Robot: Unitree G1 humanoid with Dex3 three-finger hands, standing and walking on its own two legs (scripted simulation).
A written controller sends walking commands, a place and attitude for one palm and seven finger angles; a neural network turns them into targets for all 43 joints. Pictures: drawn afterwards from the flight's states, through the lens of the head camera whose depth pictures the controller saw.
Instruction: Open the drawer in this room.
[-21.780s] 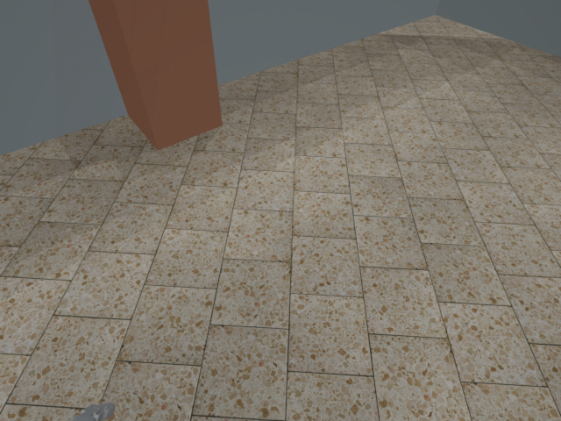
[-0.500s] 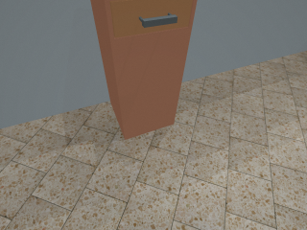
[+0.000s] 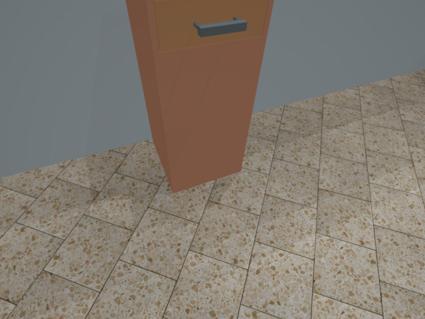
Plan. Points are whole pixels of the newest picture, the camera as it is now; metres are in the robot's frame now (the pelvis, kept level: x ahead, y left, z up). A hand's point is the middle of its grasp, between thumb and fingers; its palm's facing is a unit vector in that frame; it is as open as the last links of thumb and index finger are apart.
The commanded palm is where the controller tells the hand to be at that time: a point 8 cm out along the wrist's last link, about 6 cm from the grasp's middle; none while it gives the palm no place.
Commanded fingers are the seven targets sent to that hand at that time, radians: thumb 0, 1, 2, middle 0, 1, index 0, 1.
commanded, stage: look at it before walking up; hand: left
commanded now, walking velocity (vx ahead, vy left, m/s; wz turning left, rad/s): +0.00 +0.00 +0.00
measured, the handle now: (219, 24) +0.93 +0.04 +0.13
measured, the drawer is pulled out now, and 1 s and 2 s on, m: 0.00 0.00 0.00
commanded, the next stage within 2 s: walk to a spot facing it in 0.16 s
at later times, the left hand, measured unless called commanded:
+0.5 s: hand out of the picture -0.01 +0.17 -0.19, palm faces -0.03 -0.98 -0.19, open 7.3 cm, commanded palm none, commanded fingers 0.00 0.90 0.90 -0.20 -0.30 -0.20 -0.30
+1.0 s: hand out of the picture +0.08 +0.12 -0.16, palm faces -0.25 -0.93 -0.26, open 7.3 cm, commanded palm none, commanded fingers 0.00 0.90 0.90 -0.20 -0.30 -0.20 -0.30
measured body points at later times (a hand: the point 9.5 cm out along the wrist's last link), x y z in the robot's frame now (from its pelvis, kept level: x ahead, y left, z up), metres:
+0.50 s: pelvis -0.01 +0.00 -0.01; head +0.01 +0.00 +0.44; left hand -0.01 +0.22 -0.17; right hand -0.03 -0.22 -0.17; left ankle -0.03 +0.07 -0.74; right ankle -0.01 -0.13 -0.73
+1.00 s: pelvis -0.02 -0.06 +0.00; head +0.02 -0.10 +0.44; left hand +0.10 +0.17 -0.14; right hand +0.03 -0.35 -0.15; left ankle +0.01 +0.12 -0.66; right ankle -0.02 -0.14 -0.74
